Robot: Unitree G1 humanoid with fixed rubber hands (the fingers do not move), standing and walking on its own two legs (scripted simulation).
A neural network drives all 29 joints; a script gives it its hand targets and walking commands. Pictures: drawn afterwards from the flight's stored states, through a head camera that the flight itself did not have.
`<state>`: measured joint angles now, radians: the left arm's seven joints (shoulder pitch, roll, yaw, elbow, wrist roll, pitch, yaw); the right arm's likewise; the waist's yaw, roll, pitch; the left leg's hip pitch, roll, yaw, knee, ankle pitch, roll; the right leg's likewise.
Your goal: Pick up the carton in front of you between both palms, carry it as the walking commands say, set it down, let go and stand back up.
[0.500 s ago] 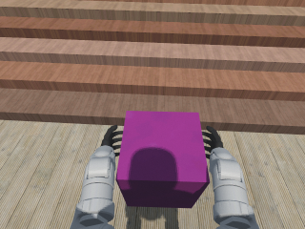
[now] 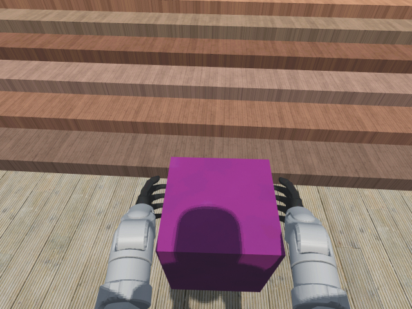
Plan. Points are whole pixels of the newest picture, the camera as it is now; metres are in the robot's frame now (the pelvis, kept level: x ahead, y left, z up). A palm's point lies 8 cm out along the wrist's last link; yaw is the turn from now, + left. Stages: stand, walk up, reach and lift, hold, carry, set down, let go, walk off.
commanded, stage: reach and lift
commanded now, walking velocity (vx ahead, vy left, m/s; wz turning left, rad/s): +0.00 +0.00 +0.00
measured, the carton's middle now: (217, 227) +0.30 +0.00 -0.04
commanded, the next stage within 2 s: hold in 0.10 s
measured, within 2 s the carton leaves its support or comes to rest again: neither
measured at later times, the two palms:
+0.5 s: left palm (142, 212) +0.27 +0.15 +0.05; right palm (297, 215) +0.28 -0.15 +0.05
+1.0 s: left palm (152, 156) +0.40 +0.15 +0.08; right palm (288, 160) +0.40 -0.15 +0.08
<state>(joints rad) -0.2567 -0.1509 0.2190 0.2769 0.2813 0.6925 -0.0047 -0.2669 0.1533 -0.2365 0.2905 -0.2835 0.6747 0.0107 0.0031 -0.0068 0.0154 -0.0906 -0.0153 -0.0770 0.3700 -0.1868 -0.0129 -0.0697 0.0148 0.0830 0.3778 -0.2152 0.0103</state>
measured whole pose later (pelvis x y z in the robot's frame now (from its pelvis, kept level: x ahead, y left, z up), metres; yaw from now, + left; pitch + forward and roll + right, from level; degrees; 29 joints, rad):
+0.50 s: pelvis -0.01 +0.00 +0.00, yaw +0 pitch -7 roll +0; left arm -0.27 -0.15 0.22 0.23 0.28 0.78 -0.01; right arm -0.28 0.16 -0.23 0.24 -0.28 0.76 0.01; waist 0.00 0.00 0.00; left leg -0.10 -0.01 -0.07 0.41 -0.20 -0.02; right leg -0.09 0.02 0.09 0.42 -0.23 0.01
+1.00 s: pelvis +0.13 +0.00 -0.01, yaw -3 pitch +5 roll +1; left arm -0.13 -0.13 0.15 -0.29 0.11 1.19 0.08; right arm -0.18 0.14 -0.09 -0.22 -0.12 1.16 -0.08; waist 0.01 -0.01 -0.18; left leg -0.33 0.03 0.22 0.48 -0.23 0.04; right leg -0.33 -0.05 -0.07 0.84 -0.48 -0.01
